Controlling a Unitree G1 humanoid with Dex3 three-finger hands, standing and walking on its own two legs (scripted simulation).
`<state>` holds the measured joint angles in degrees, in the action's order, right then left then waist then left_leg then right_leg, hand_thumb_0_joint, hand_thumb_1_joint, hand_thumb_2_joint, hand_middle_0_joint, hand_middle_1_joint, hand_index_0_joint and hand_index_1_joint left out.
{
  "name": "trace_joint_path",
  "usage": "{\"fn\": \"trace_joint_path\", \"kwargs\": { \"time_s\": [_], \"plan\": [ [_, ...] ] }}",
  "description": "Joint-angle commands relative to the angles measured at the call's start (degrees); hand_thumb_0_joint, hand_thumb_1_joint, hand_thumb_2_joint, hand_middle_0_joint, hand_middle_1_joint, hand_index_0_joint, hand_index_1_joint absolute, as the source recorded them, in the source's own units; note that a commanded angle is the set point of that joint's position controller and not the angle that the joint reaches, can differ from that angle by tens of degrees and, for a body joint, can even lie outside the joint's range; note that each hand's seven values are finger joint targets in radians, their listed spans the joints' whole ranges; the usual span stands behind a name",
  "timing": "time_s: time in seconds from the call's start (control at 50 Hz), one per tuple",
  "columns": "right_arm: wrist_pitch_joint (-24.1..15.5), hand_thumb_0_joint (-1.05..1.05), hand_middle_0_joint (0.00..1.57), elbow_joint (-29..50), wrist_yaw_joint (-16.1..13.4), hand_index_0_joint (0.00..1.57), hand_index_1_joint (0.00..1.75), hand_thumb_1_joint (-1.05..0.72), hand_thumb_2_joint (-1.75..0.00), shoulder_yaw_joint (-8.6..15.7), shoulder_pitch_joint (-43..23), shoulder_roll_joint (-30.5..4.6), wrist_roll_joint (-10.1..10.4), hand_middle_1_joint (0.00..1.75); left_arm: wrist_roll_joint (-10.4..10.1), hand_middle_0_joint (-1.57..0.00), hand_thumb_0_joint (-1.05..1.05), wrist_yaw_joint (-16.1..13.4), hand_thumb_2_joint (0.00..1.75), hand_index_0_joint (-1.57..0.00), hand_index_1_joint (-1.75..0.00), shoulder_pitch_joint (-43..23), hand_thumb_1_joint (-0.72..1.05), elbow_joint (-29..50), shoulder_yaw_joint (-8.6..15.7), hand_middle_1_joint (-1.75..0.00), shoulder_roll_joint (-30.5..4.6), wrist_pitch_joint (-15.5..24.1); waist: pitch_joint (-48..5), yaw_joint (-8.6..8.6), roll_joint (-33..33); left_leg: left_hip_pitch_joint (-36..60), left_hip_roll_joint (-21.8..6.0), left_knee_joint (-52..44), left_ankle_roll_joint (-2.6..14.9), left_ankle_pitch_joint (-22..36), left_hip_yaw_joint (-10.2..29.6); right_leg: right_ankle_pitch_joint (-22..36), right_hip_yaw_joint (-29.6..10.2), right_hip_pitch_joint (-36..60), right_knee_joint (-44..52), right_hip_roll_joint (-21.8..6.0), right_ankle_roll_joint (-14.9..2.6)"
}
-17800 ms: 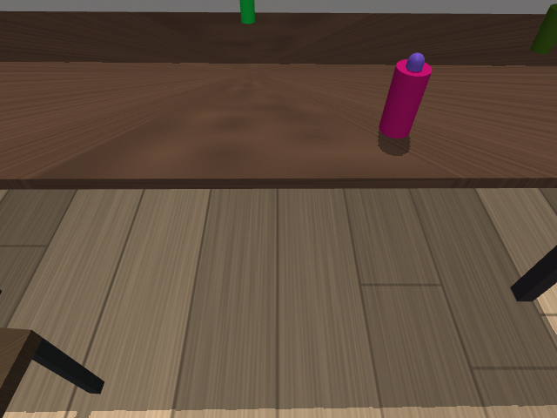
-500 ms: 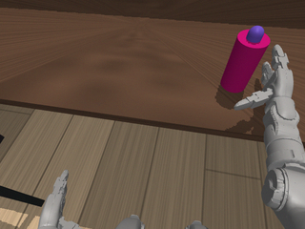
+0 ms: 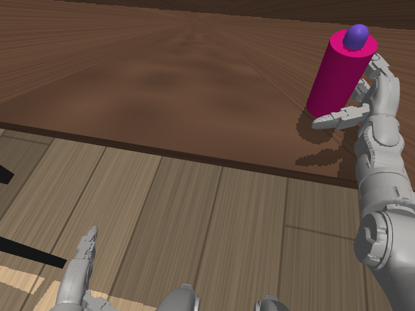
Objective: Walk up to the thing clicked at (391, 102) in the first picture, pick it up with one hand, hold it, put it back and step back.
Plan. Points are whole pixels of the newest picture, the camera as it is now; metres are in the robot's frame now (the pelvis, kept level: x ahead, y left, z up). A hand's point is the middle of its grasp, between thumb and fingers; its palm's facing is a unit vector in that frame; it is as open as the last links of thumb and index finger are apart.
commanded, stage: close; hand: right
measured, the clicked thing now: (339, 73) +0.55 -0.16 +0.12
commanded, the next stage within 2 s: settle in 0.34 s
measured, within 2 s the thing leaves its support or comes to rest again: leaves its support in 0.66 s
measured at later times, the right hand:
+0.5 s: hand (345, 89) +0.51 -0.17 +0.12, palm faces +0.14 +0.99 +0.01, open 10.4 cm
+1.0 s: hand (358, 70) +0.51 -0.17 +0.16, palm faces +0.13 +0.99 -0.02, open 10.7 cm
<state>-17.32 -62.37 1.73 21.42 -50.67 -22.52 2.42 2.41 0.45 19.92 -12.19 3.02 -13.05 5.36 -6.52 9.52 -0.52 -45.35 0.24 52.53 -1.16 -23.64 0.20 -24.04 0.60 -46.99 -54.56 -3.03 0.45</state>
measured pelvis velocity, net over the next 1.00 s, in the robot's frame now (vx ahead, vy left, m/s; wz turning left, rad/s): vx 0.01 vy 0.00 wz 0.00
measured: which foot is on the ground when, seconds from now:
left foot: down 0.00-1.00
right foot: down 0.00-1.00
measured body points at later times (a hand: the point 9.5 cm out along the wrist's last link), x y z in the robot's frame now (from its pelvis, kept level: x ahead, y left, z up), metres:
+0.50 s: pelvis +0.01 +0.00 +0.00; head +0.09 -0.01 +0.45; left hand +0.15 +0.27 -0.03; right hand +0.50 -0.22 +0.12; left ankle +0.01 +0.13 -0.68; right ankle +0.02 -0.12 -0.68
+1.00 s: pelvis +0.01 +0.00 +0.02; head +0.08 +0.00 +0.46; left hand +0.16 +0.26 -0.04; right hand +0.50 -0.23 +0.16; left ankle +0.01 +0.13 -0.68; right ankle +0.02 -0.12 -0.68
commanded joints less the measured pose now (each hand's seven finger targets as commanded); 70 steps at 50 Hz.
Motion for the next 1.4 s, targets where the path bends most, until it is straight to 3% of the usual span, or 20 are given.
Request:
{"fn": "trace_joint_path", "kwargs": {
  "time_s": [0.0, 0.06, 0.1, 0.12, 0.16, 0.2, 0.22, 0.28, 0.3, 0.42, 0.6, 0.66, 0.84, 0.88, 1.04, 1.1, 1.16, 1.18, 1.22, 1.38],
  "plan": [
    [-3.3, 0.00, 0.81, 14.8, 0.1, 0.80, 0.52, 0.41, -0.24, 2.4, -24.3, -12.7, 0.4, 0.52, -0.8, -0.05, 0.00, -0.6, 0.05, -0.05, -0.05, -2.5, -0.55, 12.9, 5.4, -0.05, -9.8, 2.4, -30.4, -1.17, -3.8, 11.9, 1.9, -5.6, 1.19, 20.4, -1.6, 20.5, -1.2, 19.1, 5.9, 1.3, -0.86],
    [-2.5, 0.00, 0.94, 11.5, 0.3, 0.93, 0.63, 0.33, -0.33, -2.8, -21.7, -4.4, 0.9, 0.63, -0.8, -0.04, 0.00, -0.5, 0.05, -0.05, -0.04, -0.4, -0.55, 8.6, 4.7, -0.05, -7.6, 2.0, -23.8, -0.30, -3.0, 9.5, 2.0, -6.5, 1.23, 17.4, -1.6, 16.6, -0.9, 17.3, 6.6, 1.3, -1.10],
    [-2.2, 0.00, 0.99, 10.2, -0.4, 0.98, 0.71, 0.27, -0.42, 1.4, -18.6, -9.1, 0.9, 0.71, -0.8, -0.05, 0.00, -0.9, 0.05, -0.05, -0.05, -1.8, -0.55, 8.3, 5.5, -0.05, -9.4, 2.1, -23.7, -1.12, -1.7, 9.9, 2.0, -7.0, 1.10, 16.5, -1.5, 15.4, -0.9, 16.3, 7.0, 1.2, -1.22],
    [-2.9, 0.00, 1.02, 14.3, -0.3, 1.02, 0.74, 0.24, -0.44, -1.7, -21.4, -7.0, 0.6, 0.74, -0.7, -0.04, 0.00, -0.9, 0.05, -0.05, -0.04, -2.0, -0.55, 7.7, 5.2, -0.05, -8.5, 1.8, -24.6, -1.08, -3.2, 9.8, 2.0, -6.6, 1.31, 16.1, -1.5, 15.6, -1.0, 17.1, 7.3, 1.1, -1.03],
    [-3.0, 0.00, 1.09, 15.6, -0.4, 1.08, 0.83, 0.17, -0.53, 0.2, -20.2, -8.8, 0.8, 0.83, -0.8, -0.04, 0.00, -1.1, 0.04, -0.05, -0.04, -3.0, -0.54, 11.8, 6.4, -0.05, -10.1, 2.3, -27.8, -1.13, -3.4, 10.7, 2.1, -6.8, 1.23, 17.4, -1.6, 17.6, -0.9, 20.4, 7.0, 1.0, -0.84],
    [-2.0, 0.00, 1.12, 10.4, -0.1, 1.12, 0.88, 0.06, -0.60, -3.2, -15.4, -3.1, 0.9, 0.88, -0.8, -0.04, 0.00, -0.9, 0.03, -0.05, -0.04, 2.5, -0.53, 5.2, 5.0, -0.05, -7.7, 1.3, -21.3, 0.10, -1.4, 9.0, 2.2, -6.8, 1.15, 18.0, -1.8, 17.8, -0.9, 17.6, 7.2, 1.1, -1.09],
    [-2.1, 0.00, 1.16, 11.6, -0.4, 1.16, 0.92, 0.02, -0.64, 0.1, -15.8, -7.1, 1.0, 0.92, -1.1, -0.04, 0.00, -0.8, 0.03, -0.05, -0.04, -1.0, -0.54, 8.6, 4.2, -0.04, -7.7, 1.6, -22.5, -1.03, -1.3, 10.4, 2.0, -6.8, 1.01, 19.2, -1.5, 19.0, -0.9, 17.4, 7.1, 1.1, -1.11],
    [-2.3, 0.00, 1.26, 12.3, -0.1, 1.26, 1.06, -0.05, -0.78, -2.0, -19.9, -6.9, -0.3, 1.06, -0.8, -0.04, 0.00, -0.7, 0.03, -0.05, -0.03, -0.3, -0.53, 7.7, 4.0, -0.04, -7.1, 1.1, -22.9, 0.21, -2.5, 9.7, 1.8, -6.3, 1.06, 20.6, -1.0, 19.9, -0.5, 17.7, 6.5, 1.1, -1.36],
    [-2.4, 0.00, 1.25, 14.2, -0.3, 1.26, 1.09, -0.01, -0.82, 0.8, -21.8, -10.2, -0.1, 1.09, -0.9, -0.04, 0.00, -0.9, 0.03, -0.05, -0.03, -1.2, -0.53, 9.3, 5.4, -0.04, -8.8, 1.3, -25.0, 0.17, -3.3, 10.1, 1.6, -6.5, 0.93, 21.0, -0.6, 19.9, -0.4, 18.6, 6.1, 1.2, -1.38],
    [-2.2, 0.00, 1.31, 13.0, -0.1, 1.33, 1.24, -0.05, -0.99, 2.4, -24.1, -13.1, -0.2, 1.24, -0.9, -0.04, 0.00, -0.7, 0.03, -0.05, -0.03, -0.7, -0.52, 10.6, 5.5, -0.04, -9.2, 1.3, -25.3, 0.04, -2.4, 11.7, 1.6, -7.0, 0.93, 19.6, -1.0, 18.0, -0.5, 17.7, 6.7, 1.4, -1.38],
    [-1.8, 0.00, 1.22, 16.0, 0.8, 1.28, 1.37, 0.04, -1.22, 0.4, -27.1, -11.2, 1.1, 1.37, -1.0, -0.05, 0.00, -1.0, 0.06, -0.05, -0.05, 0.3, -0.55, 6.9, 5.3, -0.05, -8.8, 1.4, -28.1, -0.67, -5.3, 13.8, 1.6, -6.9, 1.24, 22.8, -1.2, 21.7, -0.5, 20.7, 7.0, 1.5, -0.93],
    [-1.2, 0.00, 1.23, 19.6, 0.3, 1.29, 1.40, 0.07, -1.25, 2.1, -30.0, -14.7, 1.1, 1.40, -1.2, -0.05, 0.00, -1.4, 0.06, -0.05, -0.05, -2.1, -0.56, 7.7, 5.3, -0.05, -9.6, 1.6, -30.7, -1.67, -5.1, 16.2, 1.5, -7.6, 1.08, 24.7, -0.8, 22.9, -0.2, 21.9, 7.4, 1.6, -1.12],
    [1.0, 0.00, 1.23, 17.5, 0.5, 1.31, 1.44, 0.13, -1.29, 0.6, -28.5, -13.7, 1.7, 1.43, -1.8, -0.05, 0.00, -1.9, 0.06, -0.05, -0.05, -5.0, -0.55, 6.4, 5.0, -0.05, -10.0, 1.7, -27.4, -1.60, -2.0, 17.8, 1.3, -10.3, 0.70, 24.0, -0.9, 21.6, 0.1, 23.1, 10.0, 1.7, -1.39],
    [1.7, 0.00, 1.24, 13.5, 0.8, 1.31, 1.45, 0.11, -1.30, -1.8, -27.2, -9.7, 1.9, 1.45, -1.5, -0.05, 0.00, -1.8, 0.06, -0.05, -0.05, 1.7, -0.55, -0.9, 3.7, -0.05, -7.6, 1.1, -23.8, -0.79, -2.6, 16.1, 1.5, -10.6, 0.92, 23.7, -1.4, 21.8, 0.1, 23.1, 10.5, 1.7, -1.27],
    [3.1, 0.00, 1.20, 17.2, 1.1, 1.28, 1.45, 0.14, -1.32, 0.2, -28.9, -13.3, 2.5, 1.45, -2.2, -0.05, 0.00, -2.1, 0.05, -0.05, -0.05, -3.2, -0.55, 1.5, 3.8, -0.05, -8.6, 1.9, -25.8, -2.18, -2.6, 18.5, 1.1, -12.2, 0.87, 24.2, -1.1, 22.6, 0.1, 26.1, 12.3, 1.7, -1.22],
    [3.3, 0.00, 1.21, 17.7, 1.2, 1.28, 1.45, 0.11, -1.33, -2.3, -30.9, -10.7, 2.6, 1.45, -2.1, -0.05, 0.00, -2.1, 0.06, -0.05, -0.05, -2.4, -0.55, -0.9, 2.5, -0.05, -6.8, 1.8, -22.9, -2.13, -3.7, 17.2, 1.3, -13.2, 1.06, 22.4, -1.5, 22.5, 0.0, 26.9, 13.4, 1.6, -0.96],
    [3.8, 0.00, 1.20, 19.4, 0.5, 1.27, 1.46, 0.12, -1.33, 0.9, -31.5, -14.9, 2.6, 1.46, -2.2, -0.05, 0.00, -2.5, 0.05, -0.05, -0.05, -6.0, -0.55, 2.9, 3.7, -0.05, -8.7, 2.5, -26.7, -2.36, -2.6, 20.2, 1.1, -13.7, 0.80, 22.9, -1.2, 21.4, 0.2, 27.7, 13.9, 1.7, -1.15],
    [4.0, 0.00, 1.18, 17.5, 0.6, 1.26, 1.46, 0.13, -1.34, -2.1, -30.8, -11.3, 2.6, 1.46, -2.1, -0.05, 0.00, -2.6, 0.05, -0.05, -0.05, -3.9, -0.55, -0.5, 4.5, -0.05, -8.9, 2.2, -24.4, -1.35, -2.2, 18.8, 1.4, -13.7, 0.96, 22.8, -1.6, 22.1, -0.1, 27.7, 14.3, 1.6, -1.00],
    [4.1, 0.00, 1.19, 16.8, 0.7, 1.26, 1.46, 0.10, -1.34, -1.9, -30.1, -11.5, 2.7, 1.46, -2.3, -0.05, 0.00, -2.3, 0.05, -0.05, -0.04, -4.3, -0.54, 0.7, 2.2, -0.05, -7.0, 2.2, -22.8, -2.39, -2.2, 18.9, 1.2, -14.2, 0.92, 23.3, -1.6, 23.4, 0.0, 27.8, 14.2, 1.6, -0.94],
    [4.5, 0.00, 1.20, 18.1, 0.4, 1.27, 1.45, 0.12, -1.34, -1.4, -29.9, -13.4, 2.7, 1.45, -2.5, -0.05, 0.00, -3.0, 0.04, -0.06, -0.04, -5.7, -0.53, 0.3, 4.1, -0.05, -9.2, 2.6, -24.1, -2.74, -1.2, 21.2, 1.1, -16.1, 0.77, 20.6, -1.2, 18.8, 0.5, 28.5, 16.4, 1.8, -1.26]
  ]
}}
